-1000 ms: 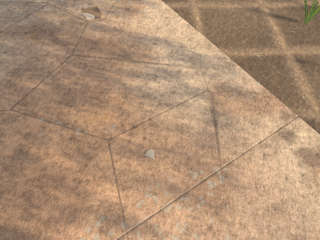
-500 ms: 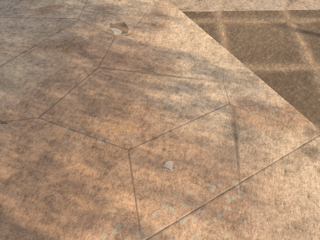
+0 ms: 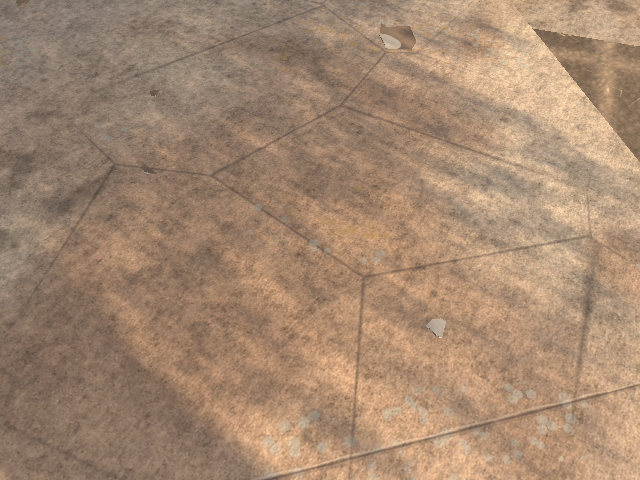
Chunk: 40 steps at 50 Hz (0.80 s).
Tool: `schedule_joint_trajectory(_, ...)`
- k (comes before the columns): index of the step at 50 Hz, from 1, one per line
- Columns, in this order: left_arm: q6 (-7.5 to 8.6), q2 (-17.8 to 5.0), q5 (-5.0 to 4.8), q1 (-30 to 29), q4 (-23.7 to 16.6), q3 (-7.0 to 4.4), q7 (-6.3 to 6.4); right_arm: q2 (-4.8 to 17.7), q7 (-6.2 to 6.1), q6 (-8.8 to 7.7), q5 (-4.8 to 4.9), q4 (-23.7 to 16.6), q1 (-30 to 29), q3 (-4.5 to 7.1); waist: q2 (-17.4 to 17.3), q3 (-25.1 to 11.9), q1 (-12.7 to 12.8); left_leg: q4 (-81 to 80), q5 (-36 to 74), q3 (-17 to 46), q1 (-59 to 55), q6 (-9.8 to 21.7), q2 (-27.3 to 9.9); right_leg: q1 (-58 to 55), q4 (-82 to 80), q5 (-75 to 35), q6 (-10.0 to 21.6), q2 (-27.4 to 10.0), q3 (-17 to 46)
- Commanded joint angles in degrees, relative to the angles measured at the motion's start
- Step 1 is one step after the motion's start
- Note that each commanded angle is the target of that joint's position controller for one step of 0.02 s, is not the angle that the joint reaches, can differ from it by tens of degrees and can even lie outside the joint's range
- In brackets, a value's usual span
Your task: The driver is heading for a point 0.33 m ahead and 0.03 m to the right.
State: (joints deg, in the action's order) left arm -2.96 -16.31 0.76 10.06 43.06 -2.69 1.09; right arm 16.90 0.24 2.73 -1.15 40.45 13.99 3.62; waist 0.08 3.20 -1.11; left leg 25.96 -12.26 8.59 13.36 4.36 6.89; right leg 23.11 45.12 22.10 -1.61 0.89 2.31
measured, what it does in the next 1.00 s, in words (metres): steps on the spot: right foot, then left foot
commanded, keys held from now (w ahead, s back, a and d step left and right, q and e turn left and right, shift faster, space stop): no key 1.00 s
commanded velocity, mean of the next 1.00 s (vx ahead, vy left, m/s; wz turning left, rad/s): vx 0.00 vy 0.00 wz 0.08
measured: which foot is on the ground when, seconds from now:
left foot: down 0.00-0.10, up 0.12-0.34, down 0.36-1.00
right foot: up 0.00-0.08, down 0.10-1.00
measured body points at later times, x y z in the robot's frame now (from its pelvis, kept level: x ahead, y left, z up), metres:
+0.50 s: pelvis -0.01 -0.02 +0.00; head +0.00 -0.02 +0.45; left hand +0.09 +0.24 -0.13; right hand +0.08 -0.28 -0.13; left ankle -0.04 +0.10 -0.74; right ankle +0.01 -0.12 -0.74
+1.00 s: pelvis -0.01 -0.01 +0.00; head -0.01 -0.01 +0.45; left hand +0.00 +0.24 -0.15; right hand +0.02 -0.25 -0.15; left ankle -0.04 +0.10 -0.74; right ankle +0.01 -0.12 -0.74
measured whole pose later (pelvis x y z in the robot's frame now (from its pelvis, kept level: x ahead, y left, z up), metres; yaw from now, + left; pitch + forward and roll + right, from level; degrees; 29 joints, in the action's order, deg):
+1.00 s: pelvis -0.01 -0.01 +0.00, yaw +2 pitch -2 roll +0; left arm -0.6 -12.1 0.5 13.6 63.3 -0.2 1.5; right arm 11.9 -2.0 0.1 -0.6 62.6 14.3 -0.7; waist 0.1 2.0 0.5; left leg 21.6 -13.9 3.3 5.8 1.4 2.5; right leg 10.2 21.9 9.9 0.5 1.2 1.8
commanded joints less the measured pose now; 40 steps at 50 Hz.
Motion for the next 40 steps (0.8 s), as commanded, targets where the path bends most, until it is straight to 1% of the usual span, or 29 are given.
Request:
schedule_joint_trajectory(1, 1.12, -4.4, -0.52, -0.3, -4.1, -0.65, 0.41, 8.5, -0.08, -0.34, -0.31, -2.9, 0.0, 1.99, -7.6, -4.8, -0.5, -4.2, 20.3, 15.0, -2.8, 7.7, -15.7, -3.9, -5.6, 0.9, 1.4, 1.0, -1.2)
schedule_joint_trajectory(2, 1.33, -4.1, -0.61, 1.0, -3.9, -0.51, 0.54, 8.3, -0.15, -0.27, -0.11, -2.8, -0.9, 1.81, -7.3, -4.8, 0.4, -3.3, 21.0, 15.4, -2.0, 6.9, -15.3, -6.9, -10.1, -0.9, 1.9, 1.2, -1.5)
schedule_joint_trajectory(3, 1.69, -3.4, -0.47, 3.0, -3.3, -0.26, 0.74, 7.8, -0.32, -0.24, 0.38, -2.8, -2.2, 1.48, -6.5, -4.8, 2.0, -2.0, 19.7, 15.1, -0.3, 5.3, -14.2, -11.5, -17.7, -5.6, 2.5, 1.2, -1.7)
schedule_joint_trajectory(4, 2.28, -3.5, -0.01, 4.0, -3.0, -0.09, 1.10, 6.5, -0.54, -0.44, 0.73, -2.7, -2.3, 0.93, -4.7, -4.9, 2.6, -0.8, 13.8, 14.8, 2.7, 2.5, -12.5, -16.9, -25.7, -11.7, 3.3, -1.0, 0.7)
schedule_joint_trajectory(5, 2.94, -6.6, 1.09, 3.5, -3.7, -0.23, 1.59, 3.1, -0.54, -0.87, 0.66, -2.9, -0.2, -0.13, 4.0, -6.1, 1.0, 5.4, 2.6, 10.1, 5.6, -0.6, -8.2, -20.3, -31.4, -12.0, 5.3, -11.4, 12.0)
schedule_joint_trajectory(6, 2.98, -10.8, 0.79, -0.5, -4.8, -0.74, 1.25, 2.7, -0.78, -0.95, 0.99, -3.0, 2.4, -0.17, 10.9, -4.6, -1.5, 9.3, -13.8, 1.1, 9.0, -2.5, 0.9, -17.2, -31.7, -25.5, 11.3, -20.5, 22.1)
schedule_joint_trajectory(7, 3.06, -8.5, 0.61, 0.6, -4.0, -0.50, 0.82, 5.9, -1.15, -0.43, 0.13, -1.5, 1.7, 0.62, 9.7, -5.6, 0.6, 17.7, -20.0, -0.8, 5.0, -3.3, -1.5, -12.7, -30.6, -26.4, 16.3, -22.3, 22.3)
schedule_joint_trajectory(8, 3.35, -5.6, 0.32, -0.7, -3.8, 0.47, 0.43, 6.2, -0.95, -0.21, 0.43, -0.9, 1.0, 0.86, 7.0, -4.2, 0.0, 20.6, -18.0, -0.4, 4.2, -3.7, -2.0, -11.0, -30.7, -25.7, 16.1, -19.2, 18.9)
schedule_joint_trajectory(9, 3.41, -4.5, 0.29, -2.5, -3.7, 0.90, 0.32, 5.4, -0.67, -0.09, 0.57, -0.2, 0.9, 0.78, 6.6, -3.4, -0.7, 21.4, -15.7, -0.7, 3.5, -4.3, -2.3, -10.2, -30.3, -24.9, 14.3, -15.8, 14.5)
schedule_joint_trajectory(10, 3.50, -4.4, 0.39, -3.0, -3.3, 1.06, 0.47, 4.7, -0.30, 0.08, 0.41, 0.3, 1.0, 0.56, 8.3, -3.4, -0.9, 20.9, -14.1, -1.6, 3.4, -4.8, -2.6, -11.0, -29.6, -26.6, 12.6, -13.3, 11.4)
schedule_joint_trajectory(11, 3.50, -4.6, 0.40, -2.8, -2.8, 1.03, 0.60, 3.9, -0.01, 0.16, 0.32, 0.8, 1.5, 0.22, 9.2, -3.6, -1.0, 18.4, -13.8, -2.6, 3.2, -5.3, -2.9, -12.6, -28.4, -28.6, 11.7, -11.6, 9.2)
schedule_joint_trajectory(12, 3.36, -4.8, 0.42, -1.9, -2.2, 0.96, 0.55, 3.2, 0.07, 0.17, 0.35, 1.5, 1.3, -0.18, 9.1, -3.9, -0.3, 15.6, -14.0, -4.0, 2.9, -5.7, -3.0, -14.2, -27.2, -30.2, 11.4, -10.6, 8.1)
schedule_joint_trajectory(14, 3.14, -5.0, 0.34, 0.2, -1.0, 0.85, 0.31, 2.1, -0.22, 0.22, 0.75, 2.1, 0.0, -0.78, 8.9, -5.0, 1.1, 8.6, -13.1, -5.8, 1.5, -5.8, -3.7, -17.1, -25.5, -31.4, 11.5, -10.6, 8.6)
schedule_joint_trajectory(15, 2.99, -5.2, 0.27, 0.6, -0.5, 0.73, 0.23, 1.9, -0.49, 0.21, 1.00, 2.8, 0.0, -0.95, 9.0, -5.3, 1.2, 4.2, -10.9, -6.6, 0.1, -5.6, -3.8, -17.7, -24.7, -31.3, 11.3, -10.5, 8.9)
schedule_joint_trajectory(16, 2.80, -5.5, 0.08, 0.2, -0.1, 0.60, 0.22, 1.5, -0.78, 0.07, 1.06, 3.7, 0.7, -1.16, 8.6, -5.4, 0.5, -2.1, -5.7, -7.4, -2.7, -5.3, -3.8, -17.2, -23.8, -30.1, 10.4, -9.8, 8.6)
schedule_joint_trajectory(17, 2.75, -5.5, -0.02, 0.3, 0.3, 0.52, 0.26, 1.7, -1.09, -0.25, 0.80, 4.5, 1.0, -1.30, 7.7, -5.4, 0.1, -7.7, 1.7, -6.5, -6.7, -4.9, -4.7, -15.2, -23.3, -28.4, 8.7, -9.3, 8.5)
schedule_joint_trajectory(18, 3.00, -4.9, -0.01, 1.0, 0.5, 0.66, 0.19, 3.3, -1.41, -0.73, 0.17, 4.7, 0.4, -1.12, 6.1, -6.0, 0.6, -8.4, 5.3, -2.8, -10.4, -4.5, -7.4, -12.3, -23.5, -24.7, 6.7, -8.9, 9.0)
schedule_joint_trajectory(19, 3.29, -4.3, 0.04, 1.4, 0.3, 0.75, -0.16, 5.3, -1.67, -1.31, -0.50, 4.6, 0.2, -1.03, 3.0, -6.5, 1.4, -7.3, 9.6, 1.5, -12.3, -3.8, -11.9, -10.0, -22.5, -20.7, 5.3, -7.4, 7.8)
schedule_joint_trajectory(20, 3.15, -2.9, -0.48, 1.8, 1.0, 0.90, -0.40, 6.0, -1.39, -1.52, 0.38, 6.0, -2.2, -0.82, -4.6, -3.2, 3.5, -5.4, 8.6, 1.5, -4.3, -2.2, -12.0, -12.9, -25.7, -14.5, 4.5, -3.6, 4.2)
schedule_joint_trajectory(21, 2.96, -4.5, -0.16, 0.5, 2.2, 0.61, -0.21, 3.6, -0.99, -1.96, 0.41, 6.0, -2.6, -1.40, -2.7, -2.4, 1.9, -6.4, 5.8, 1.5, -2.2, -2.1, -11.5, -15.3, -24.6, -14.4, 4.2, -3.7, 4.0)
schedule_joint_trajectory(22, 2.84, -4.3, -0.11, 0.1, 2.9, 0.46, -0.11, 3.2, -0.99, -2.32, 0.35, 6.8, -2.0, -1.63, -2.7, -1.9, 1.5, -7.0, 4.6, 1.1, -1.3, -2.4, -11.2, -16.1, -24.1, -15.4, 4.3, -3.9, 4.0)
schedule_joint_trajectory(23, 2.85, -4.2, -0.18, 0.3, 3.6, 0.48, -0.18, 3.5, -1.21, -2.39, 0.22, 7.7, -1.6, -1.67, -3.0, -2.0, 1.6, -7.5, 4.2, 0.9, -1.3, -2.4, -10.7, -16.7, -23.9, -17.0, 4.5, -4.4, 4.2)
schedule_joint_trajectory(24, 2.81, -4.3, -0.07, 0.4, 4.3, 0.31, -0.23, 3.5, -1.49, -2.57, 0.36, 8.5, -1.0, -1.78, -3.0, -1.7, 1.5, -7.7, 4.7, 0.8, -1.5, -2.4, -10.6, -16.5, -23.7, -18.3, 4.7, -4.6, 4.4)
schedule_joint_trajectory(25, 2.92, -3.9, -0.05, 0.7, 4.9, 0.44, -0.25, 3.7, -1.63, -2.67, 0.43, 9.4, -0.6, -1.79, -3.2, -2.1, 1.6, -7.7, 4.9, 0.8, -2.2, -2.4, -10.6, -16.4, -24.0, -18.6, 4.8, -4.9, 4.5)
schedule_joint_trajectory(27, 2.97, -3.7, -0.19, 1.1, 6.7, 0.48, -0.19, 3.3, -1.73, -2.73, 0.42, 10.6, -0.5, -2.00, -2.3, -1.7, 1.5, -8.1, 4.3, 0.8, -2.6, -2.2, -10.7, -15.9, -24.7, -17.5, 4.5, -4.7, 4.5)
schedule_joint_trajectory(31, 2.80, -3.5, -0.21, 1.5, 9.9, 0.53, -0.07, 3.2, -1.91, -2.78, 0.43, 13.2, -0.2, -2.24, -1.3, -0.6, 1.5, -8.9, 2.4, 0.9, -2.4, -1.8, -10.9, -15.5, -25.7, -16.0, 4.0, -4.6, 4.6)
schedule_joint_trajectory(40, 2.79, -2.7, -0.24, 3.3, 15.7, 1.06, 0.28, 2.2, -2.18, -2.98, 0.52, 18.0, 0.8, -2.87, -0.3, -0.3, 1.4, -9.4, 2.3, 0.5, -2.8, -1.3, -10.9, -15.2, -26.4, -15.7, 3.7, -4.8, 4.6)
